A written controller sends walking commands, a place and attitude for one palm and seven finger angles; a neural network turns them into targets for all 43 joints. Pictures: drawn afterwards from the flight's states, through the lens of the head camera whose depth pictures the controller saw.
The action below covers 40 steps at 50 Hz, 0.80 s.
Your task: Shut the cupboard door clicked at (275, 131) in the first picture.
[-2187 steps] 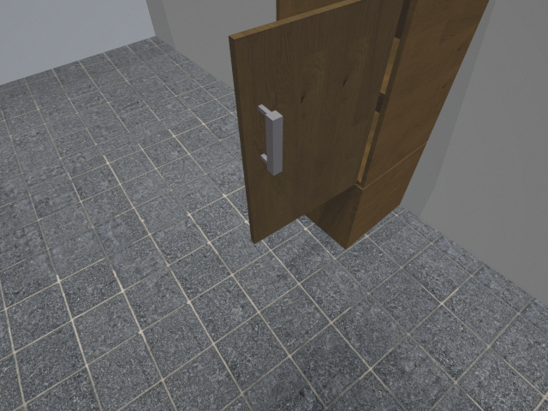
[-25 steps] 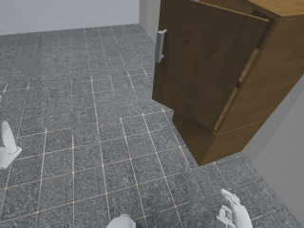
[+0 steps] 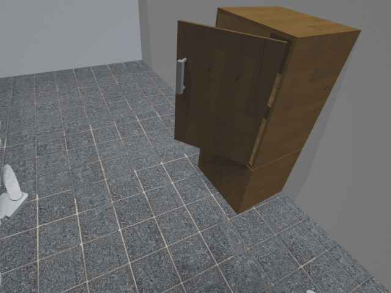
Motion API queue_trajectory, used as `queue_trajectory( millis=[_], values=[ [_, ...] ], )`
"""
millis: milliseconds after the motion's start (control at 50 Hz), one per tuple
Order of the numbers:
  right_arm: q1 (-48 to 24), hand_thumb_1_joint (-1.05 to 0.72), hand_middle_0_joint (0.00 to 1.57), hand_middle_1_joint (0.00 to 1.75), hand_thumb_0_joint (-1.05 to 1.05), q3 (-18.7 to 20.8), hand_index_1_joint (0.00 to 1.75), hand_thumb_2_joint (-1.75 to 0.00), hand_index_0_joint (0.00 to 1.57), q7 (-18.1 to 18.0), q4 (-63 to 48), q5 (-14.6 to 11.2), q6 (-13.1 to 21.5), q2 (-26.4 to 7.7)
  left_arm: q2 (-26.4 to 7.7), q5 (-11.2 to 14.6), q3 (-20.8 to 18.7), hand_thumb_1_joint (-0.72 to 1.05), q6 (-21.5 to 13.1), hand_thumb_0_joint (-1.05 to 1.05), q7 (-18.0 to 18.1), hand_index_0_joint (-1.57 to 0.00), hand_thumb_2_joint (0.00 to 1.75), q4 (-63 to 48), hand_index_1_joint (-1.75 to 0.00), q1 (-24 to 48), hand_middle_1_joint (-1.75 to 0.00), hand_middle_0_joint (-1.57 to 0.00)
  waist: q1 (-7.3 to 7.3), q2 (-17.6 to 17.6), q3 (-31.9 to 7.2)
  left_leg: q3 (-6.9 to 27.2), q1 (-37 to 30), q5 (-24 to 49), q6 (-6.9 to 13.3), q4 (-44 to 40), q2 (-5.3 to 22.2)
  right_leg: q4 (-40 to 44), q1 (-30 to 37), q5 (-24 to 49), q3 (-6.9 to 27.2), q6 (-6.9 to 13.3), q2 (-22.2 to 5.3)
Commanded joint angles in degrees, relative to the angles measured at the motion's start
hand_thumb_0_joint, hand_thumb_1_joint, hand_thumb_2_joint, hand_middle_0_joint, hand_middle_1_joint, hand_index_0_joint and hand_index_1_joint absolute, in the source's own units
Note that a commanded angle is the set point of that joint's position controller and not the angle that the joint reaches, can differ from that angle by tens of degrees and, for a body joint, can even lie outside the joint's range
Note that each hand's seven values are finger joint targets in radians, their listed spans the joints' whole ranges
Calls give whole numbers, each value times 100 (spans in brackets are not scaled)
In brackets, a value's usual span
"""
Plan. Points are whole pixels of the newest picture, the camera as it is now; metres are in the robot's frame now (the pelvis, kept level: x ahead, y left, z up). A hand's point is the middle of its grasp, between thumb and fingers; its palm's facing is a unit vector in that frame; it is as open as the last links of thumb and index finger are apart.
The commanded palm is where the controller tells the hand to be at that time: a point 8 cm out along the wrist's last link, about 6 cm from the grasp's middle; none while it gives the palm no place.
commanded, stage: stop stepping back and stand still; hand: left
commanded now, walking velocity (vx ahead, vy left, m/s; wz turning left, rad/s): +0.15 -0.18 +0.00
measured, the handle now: (182, 75) +0.96 +0.11 +0.05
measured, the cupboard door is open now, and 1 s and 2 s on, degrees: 34 34 34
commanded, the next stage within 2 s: let the arm hang, fingers relaxed in 0.30 s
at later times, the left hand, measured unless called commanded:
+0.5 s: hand (53, 238) +0.21 +0.28 +0.04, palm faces +0.31 -0.86 -0.42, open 7.4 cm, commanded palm none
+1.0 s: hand out of the picture -0.02 +0.20 -0.16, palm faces +0.04 -0.97 -0.23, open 7.3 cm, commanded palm none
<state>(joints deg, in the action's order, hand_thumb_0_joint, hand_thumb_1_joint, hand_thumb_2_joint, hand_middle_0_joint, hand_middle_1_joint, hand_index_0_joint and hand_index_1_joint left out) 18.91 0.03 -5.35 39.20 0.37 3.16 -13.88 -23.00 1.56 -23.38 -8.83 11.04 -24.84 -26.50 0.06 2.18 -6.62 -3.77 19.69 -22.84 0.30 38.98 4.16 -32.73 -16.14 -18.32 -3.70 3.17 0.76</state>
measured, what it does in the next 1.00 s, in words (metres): steps on the spot: left foot, then right foot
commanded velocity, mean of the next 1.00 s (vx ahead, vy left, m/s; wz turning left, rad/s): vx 0.03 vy -0.02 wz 0.00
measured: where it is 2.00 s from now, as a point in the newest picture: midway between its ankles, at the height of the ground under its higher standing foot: outside the picture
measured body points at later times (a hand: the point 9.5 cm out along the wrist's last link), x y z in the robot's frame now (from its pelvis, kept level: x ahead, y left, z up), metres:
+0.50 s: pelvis -0.02 +0.02 -0.02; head -0.03 +0.01 +0.43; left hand +0.19 +0.33 +0.07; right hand +0.13 -0.23 -0.12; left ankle +0.03 +0.12 -0.73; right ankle -0.03 -0.10 -0.71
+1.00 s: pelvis -0.01 +0.00 +0.01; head +0.00 +0.00 +0.46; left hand -0.02 +0.25 -0.14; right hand -0.02 -0.22 -0.15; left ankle +0.02 +0.12 -0.73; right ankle -0.01 -0.10 -0.73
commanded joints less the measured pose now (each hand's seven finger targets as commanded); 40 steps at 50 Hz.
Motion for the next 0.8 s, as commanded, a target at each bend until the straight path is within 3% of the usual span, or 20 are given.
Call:
queue_trajectory(
  millis=[0,40,80,120,180,200,240,260,280,360,380,400,420,460,500,560,600,620,700,780],
  values=[
    [-935,-90,20,30,0,220,30,-90,20,-95,-1152,-30,559,-753,-1110,-17,-492,90,-503,0,89,-20,90,-1727,-30,879,-30,-20,194,-2260,762,2790,-998,-1317,847,-2820,1585,-1721,-1840,-1150,-46,-251,222],
    [-1043,-90,20,30,0,237,30,-90,20,-22,-1084,16,587,-588,-1629,-9,-1034,90,-596,0,-44,-20,90,-1681,-30,378,-30,-20,128,-1602,741,3266,111,-2555,1052,-3374,1883,-2932,-1463,-765,498,-267,-53],
    [-1111,-90,20,30,0,222,30,-90,20,108,-1056,25,553,-505,-1227,-49,-852,90,-551,0,-94,-20,90,-1661,-30,-116,-30,-20,43,-1147,803,2053,577,-1821,865,-3107,1601,-2286,-822,-402,269,-243,-162],
    [-1046,-90,20,30,0,202,30,-90,20,141,-1061,31,471,-523,-1136,-43,-835,90,-499,0,-54,-20,90,-1698,-30,-398,-30,-20,35,-1585,636,1115,953,-1703,569,-2959,1242,-1268,189,-463,-279,-219,82],
    [-1027,-90,20,30,0,200,30,-90,20,101,-1150,49,335,-521,-1123,-49,-800,90,-372,0,-27,-20,90,-1456,-30,-344,-30,-20,57,-1584,497,563,1454,-1937,264,-2258,815,25,1417,-736,-563,-118,279],
    [-983,-90,20,30,0,225,30,-90,20,90,-1128,47,298,-509,-1177,-69,-837,90,-349,0,-4,-20,90,-1400,-30,-270,-30,-20,47,-1160,453,355,1533,-1685,189,-1448,565,528,1567,-934,-151,33,72],
    [-836,-90,20,30,0,212,30,-90,20,107,-1117,28,269,-385,-1399,-36,-1005,90,-313,0,58,-20,90,-1242,-30,-141,-30,-20,68,509,475,-10,1859,-357,-3,1093,-190,1926,1035,-1411,2782,938,-1715],
    [-906,-90,20,30,0,191,30,-90,20,93,-1086,97,363,-416,-1686,48,-1149,90,-516,0,86,-20,90,-1479,-30,335,-30,-20,103,593,476,60,1773,-54,-97,1671,-134,1891,1024,323,2818,1109,-2028],
    [-759,-90,20,30,0,212,30,-90,20,117,-896,30,428,-334,-1412,21,-1031,90,-502,0,115,-20,90,-1099,-30,266,-30,-20,94,765,-38,300,1664,-394,-90,1697,-89,1682,1127,-204,2683,1121,-2072],
    [-1076,-90,20,30,0,140,30,-90,20,52,-931,19,335,-351,-1142,-8,-666,90,-473,0,82,-20,90,-1431,-30,398,-30,-20,136,356,628,57,-45,474,-10,-141,-31,1347,-431,-578,1205,611,-1415],
    [-585,-90,20,30,0,362,30,-90,20,683,178,102,534,-953,467,-514,1682,90,571,0,-777,-20,90,2815,-30,499,-30,-20,588,-573,944,472,-419,2400,20,-237,382,-463,-1350,1402,-37,67,-1359],
    [-481,-90,20,30,0,282,30,-90,20,637,-78,58,201,-961,714,-305,1770,90,1013,0,-983,-20,90,2885,-30,64,-30,-20,260,-1594,528,1600,-274,3406,334,-951,899,-1418,-1197,71,45,-396,-419],
    [-607,-90,20,30,0,291,30,-90,20,569,-175,119,32,-1062,877,-281,1838,90,1114,0,-990,-20,90,3050,-30,98,-30,-20,142,-1688,397,2029,-20,3168,695,-1393,1489,-2129,-1211,-1515,60,-463,-201],
    [-515,-90,20,30,0,234,30,-90,20,454,-368,270,58,-1090,801,-292,1948,90,1062,0,-1020,-20,90,3317,-30,757,-30,-20,224,-378,253,2674,-415,4533,1062,-1354,1547,-2528,-1407,-1455,472,-452,-212],
    [-641,-90,20,30,0,173,30,-90,20,405,-306,225,-44,-1063,612,-214,1983,90,1068,0,-1011,-20,90,4098,-30,958,-30,-20,115,-233,-24,2148,-600,4809,1093,-1262,1420,-2038,-890,-1156,551,-460,-245],
    [-1132,-90,20,30,0,88,30,-90,20,443,-103,97,-256,-834,237,-250,1987,90,1032,0,-1023,-20,90,5481,-30,648,-30,-20,-242,-158,96,988,608,1648,382,-1076,391,225,851,295,837,-315,-327],
    [-850,-90,20,30,0,65,30,-90,20,533,201,92,-388,-479,-107,-308,2031,90,955,0,-1064,-20,90,6119,-30,945,-30,-20,98,39,543,436,159,-345,-6,-614,-385,1671,-462,-1575,2022,226,-1258],
    [-823,-90,20,30,0,84,30,-90,20,501,416,125,-462,-387,-74,-304,2060,90,906,0,-1050,-20,90,6368,-30,1180,-30,-20,117,522,718,290,-194,53,-42,-112,-495,2155,-973,-1865,2416,389,-1325],
    [-270,-90,20,30,0,126,30,-90,20,449,1057,135,-361,-117,528,-281,2022,90,770,0,-988,-20,90,7072,-30,1306,-30,-20,263,-506,190,561,-973,1429,15,-878,-213,1355,-309,595,1455,280,-888],
    [-388,-90,20,30,0,124,30,-90,20,388,1465,84,-318,-214,614,-238,2116,90,841,0,-964,-20,90,7715,-30,1089,-30,-20,38,-676,487,889,-579,1303,81,-1673,179,1390,323,558,994,-35,-514]
  ],
)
